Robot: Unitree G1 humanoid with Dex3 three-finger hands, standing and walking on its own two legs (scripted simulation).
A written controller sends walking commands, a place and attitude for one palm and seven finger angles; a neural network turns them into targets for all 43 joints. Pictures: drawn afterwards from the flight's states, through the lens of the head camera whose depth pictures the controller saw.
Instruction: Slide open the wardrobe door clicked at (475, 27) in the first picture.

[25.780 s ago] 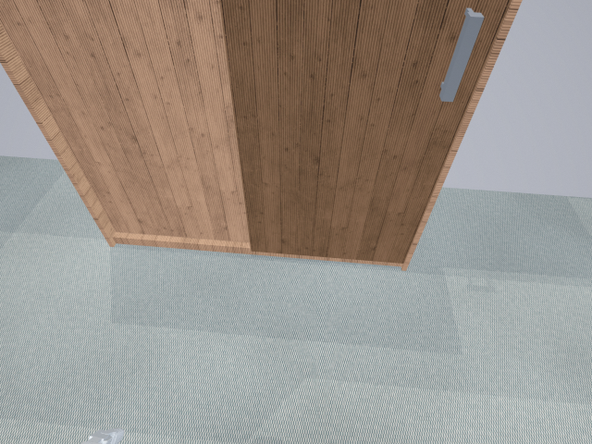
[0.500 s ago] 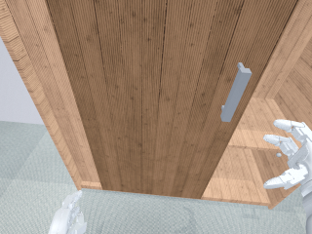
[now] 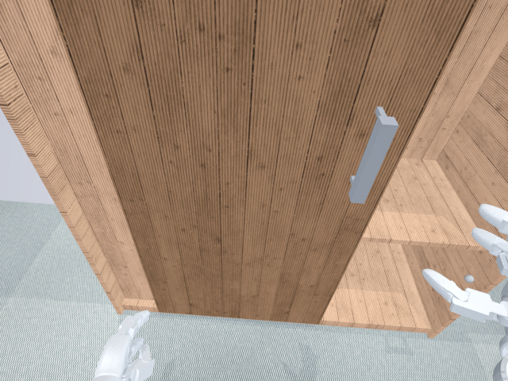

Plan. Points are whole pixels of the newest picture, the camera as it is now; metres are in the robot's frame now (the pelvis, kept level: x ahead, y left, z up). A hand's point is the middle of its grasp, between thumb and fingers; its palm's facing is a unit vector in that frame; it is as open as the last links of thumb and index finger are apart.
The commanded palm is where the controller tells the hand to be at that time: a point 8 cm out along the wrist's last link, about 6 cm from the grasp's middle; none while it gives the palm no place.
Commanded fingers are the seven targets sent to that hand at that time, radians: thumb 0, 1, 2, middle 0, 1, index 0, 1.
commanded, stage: draw the hand back to the body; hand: right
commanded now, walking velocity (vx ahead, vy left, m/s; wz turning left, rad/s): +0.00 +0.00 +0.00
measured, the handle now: (367, 156) +0.49 -0.22 +0.12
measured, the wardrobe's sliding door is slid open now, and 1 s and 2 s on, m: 0.45 0.45 0.45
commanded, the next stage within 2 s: step back with the hand held close in 0.64 s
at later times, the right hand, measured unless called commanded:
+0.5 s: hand (482, 291) +0.19 -0.26 +0.15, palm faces +0.46 +0.81 -0.36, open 7.6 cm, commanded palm +0.14 -0.30 +0.17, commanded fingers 0.00 -0.90 -0.90 0.20 0.30 0.20 0.30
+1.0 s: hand (483, 290) +0.19 -0.26 +0.16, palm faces +0.39 +0.81 -0.44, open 7.4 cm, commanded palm +0.13 -0.31 +0.17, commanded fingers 0.00 -0.90 -0.90 0.20 0.30 0.20 0.30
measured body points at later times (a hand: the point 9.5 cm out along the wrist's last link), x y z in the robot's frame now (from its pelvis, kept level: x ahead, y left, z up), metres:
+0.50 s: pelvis +0.01 +0.00 +0.00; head -0.02 +0.02 +0.45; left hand +0.20 +0.22 -0.08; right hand +0.16 -0.30 +0.17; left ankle -0.03 +0.11 -0.74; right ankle +0.02 -0.10 -0.74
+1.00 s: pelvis -0.01 -0.01 +0.00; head -0.01 +0.00 +0.45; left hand +0.17 +0.23 -0.08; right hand +0.16 -0.30 +0.18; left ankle -0.03 +0.11 -0.74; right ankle +0.02 -0.10 -0.74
